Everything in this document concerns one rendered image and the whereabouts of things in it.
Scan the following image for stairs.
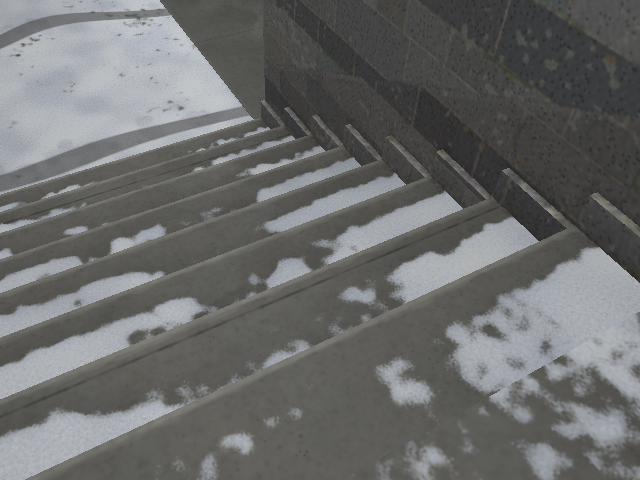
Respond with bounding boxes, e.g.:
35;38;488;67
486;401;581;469
0;118;539;480

